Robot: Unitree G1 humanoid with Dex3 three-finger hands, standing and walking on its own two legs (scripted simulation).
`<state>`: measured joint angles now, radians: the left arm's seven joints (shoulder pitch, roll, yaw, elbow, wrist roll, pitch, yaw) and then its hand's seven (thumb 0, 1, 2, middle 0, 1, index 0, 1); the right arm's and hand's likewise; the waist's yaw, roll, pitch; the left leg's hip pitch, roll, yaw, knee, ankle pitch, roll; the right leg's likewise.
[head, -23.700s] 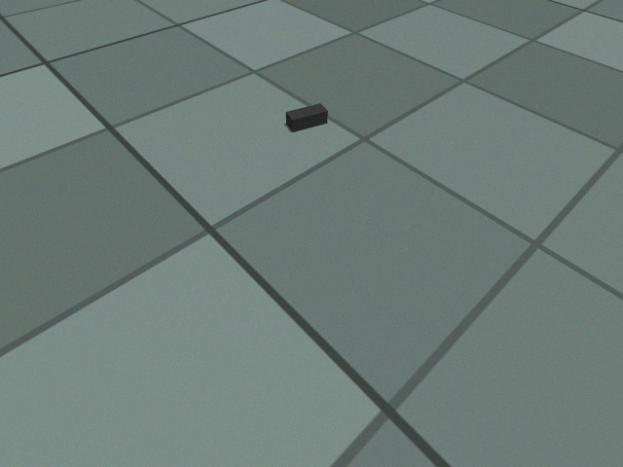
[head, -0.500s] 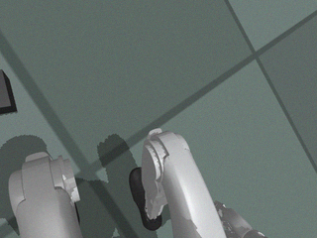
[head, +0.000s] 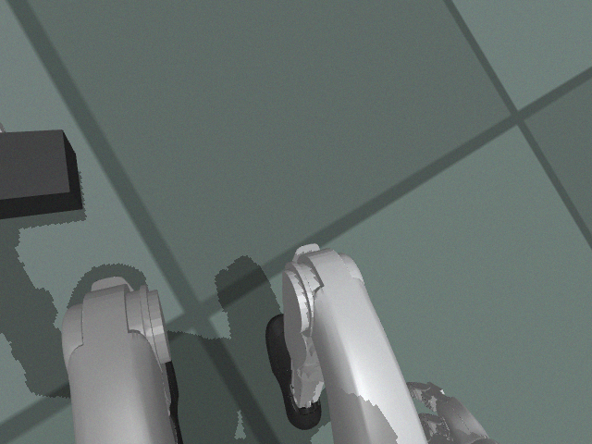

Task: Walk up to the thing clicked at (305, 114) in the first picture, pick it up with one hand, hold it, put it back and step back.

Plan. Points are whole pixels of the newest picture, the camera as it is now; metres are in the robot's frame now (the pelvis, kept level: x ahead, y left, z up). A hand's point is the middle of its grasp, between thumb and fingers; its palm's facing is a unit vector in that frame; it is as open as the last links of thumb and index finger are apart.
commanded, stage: lift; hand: left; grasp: from above
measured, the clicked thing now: out of the picture +0.46 +0.34 -0.19
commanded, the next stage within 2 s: hold in 1.74 s
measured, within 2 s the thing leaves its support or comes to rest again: neither
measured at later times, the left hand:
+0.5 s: hand out of the picture +0.41 +0.35 -0.05, palm faces -0.47 -0.11 -0.88, open 11.5 cm
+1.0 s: hand out of the picture +0.34 +0.32 +0.16, palm faces -0.43 -0.13 -0.89, open 11.5 cm
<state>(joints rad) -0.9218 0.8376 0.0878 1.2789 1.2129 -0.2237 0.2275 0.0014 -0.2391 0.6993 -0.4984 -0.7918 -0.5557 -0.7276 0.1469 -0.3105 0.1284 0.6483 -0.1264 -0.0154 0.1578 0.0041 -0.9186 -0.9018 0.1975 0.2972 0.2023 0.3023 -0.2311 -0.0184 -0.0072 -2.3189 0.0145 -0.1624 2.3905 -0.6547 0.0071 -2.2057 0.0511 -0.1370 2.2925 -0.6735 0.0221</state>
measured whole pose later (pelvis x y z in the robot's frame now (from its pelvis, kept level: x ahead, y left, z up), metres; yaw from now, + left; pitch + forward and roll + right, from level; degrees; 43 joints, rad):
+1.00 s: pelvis +0.01 +0.01 +0.24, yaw +7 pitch +24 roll -5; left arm -0.40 0.56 -0.07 0.71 0.99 -0.07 0.05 0.00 -0.24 0.70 -0.51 -0.79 -0.56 -0.72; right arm 0.17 -0.24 0.00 0.68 0.03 0.04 -0.02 0.01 -0.90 -0.90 0.20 0.30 0.20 0.30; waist -0.09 0.04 -0.17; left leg -1.45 0.02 -0.05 1.59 -0.56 0.02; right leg -1.39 0.04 -0.03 1.53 -0.57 0.02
